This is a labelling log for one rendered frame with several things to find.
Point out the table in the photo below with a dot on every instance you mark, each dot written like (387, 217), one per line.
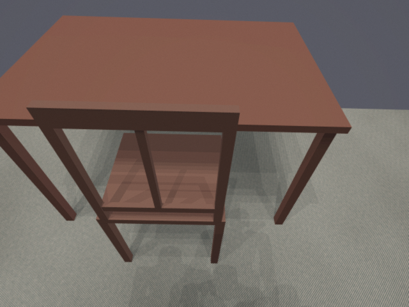
(265, 68)

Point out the chair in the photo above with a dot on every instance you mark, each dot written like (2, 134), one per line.
(156, 178)

